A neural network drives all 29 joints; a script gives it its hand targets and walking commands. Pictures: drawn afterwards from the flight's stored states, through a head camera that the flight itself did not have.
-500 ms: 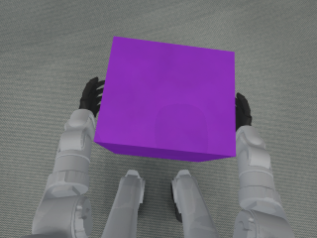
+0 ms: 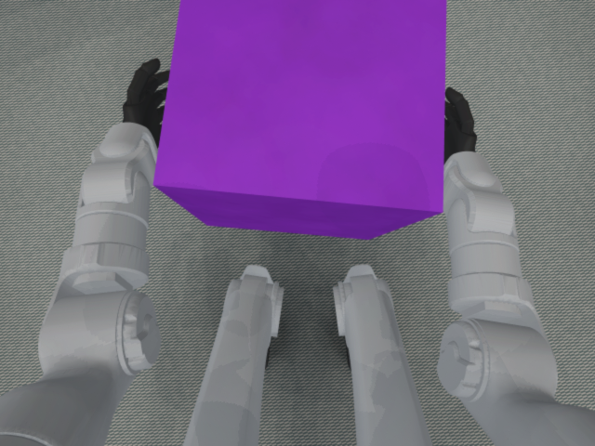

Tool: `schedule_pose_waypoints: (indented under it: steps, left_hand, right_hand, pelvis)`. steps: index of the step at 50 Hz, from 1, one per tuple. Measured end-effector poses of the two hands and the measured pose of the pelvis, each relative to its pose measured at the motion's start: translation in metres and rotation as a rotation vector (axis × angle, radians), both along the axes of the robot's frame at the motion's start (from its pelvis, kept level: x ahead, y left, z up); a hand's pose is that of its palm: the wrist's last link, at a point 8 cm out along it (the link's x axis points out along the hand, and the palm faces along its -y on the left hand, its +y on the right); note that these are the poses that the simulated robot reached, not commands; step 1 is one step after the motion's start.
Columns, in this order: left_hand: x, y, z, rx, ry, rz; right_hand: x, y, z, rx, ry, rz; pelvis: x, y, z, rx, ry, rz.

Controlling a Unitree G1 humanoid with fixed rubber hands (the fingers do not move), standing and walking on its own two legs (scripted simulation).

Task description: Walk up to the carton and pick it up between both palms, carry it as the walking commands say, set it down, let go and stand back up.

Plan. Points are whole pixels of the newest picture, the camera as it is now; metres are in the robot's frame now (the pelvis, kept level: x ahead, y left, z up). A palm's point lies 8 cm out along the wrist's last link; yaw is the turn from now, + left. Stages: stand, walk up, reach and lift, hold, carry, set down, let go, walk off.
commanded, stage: set down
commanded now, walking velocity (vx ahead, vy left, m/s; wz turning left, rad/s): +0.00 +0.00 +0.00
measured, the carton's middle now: (300, 136) +0.49 +0.01 -0.16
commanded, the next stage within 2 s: none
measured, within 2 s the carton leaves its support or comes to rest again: neither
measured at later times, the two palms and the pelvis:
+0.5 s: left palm (163, 135) +0.50 +0.21 -0.17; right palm (418, 151) +0.48 -0.17 -0.19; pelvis -0.01 +0.00 -0.05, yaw +0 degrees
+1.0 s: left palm (200, 124) +0.54 +0.18 -0.23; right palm (429, 146) +0.50 -0.21 -0.24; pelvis -0.03 +0.00 -0.12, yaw -2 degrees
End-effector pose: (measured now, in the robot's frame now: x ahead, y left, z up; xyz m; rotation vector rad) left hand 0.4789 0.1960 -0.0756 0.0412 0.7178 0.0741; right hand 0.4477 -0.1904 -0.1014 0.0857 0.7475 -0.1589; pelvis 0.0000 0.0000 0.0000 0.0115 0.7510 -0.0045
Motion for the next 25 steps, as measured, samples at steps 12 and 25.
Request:
schedule_pose_waypoints:
  steps: [12, 25]
  left_hand:
    - [0.028, -0.032, -0.048, -0.065, -0.006, -0.045]
    - [0.021, 0.017, -0.097, -0.009, -0.025, 0.012]
  right_hand:
    - [0.007, -0.031, -0.029, -0.033, -0.008, -0.075]
    - [0.029, 0.016, -0.092, -0.010, -0.024, 0.002]
  pelvis:
    - [0.002, -0.002, -0.030, -0.004, 0.039, -0.019]
    - [-0.013, 0.002, -0.055, -0.007, -0.059, -0.001]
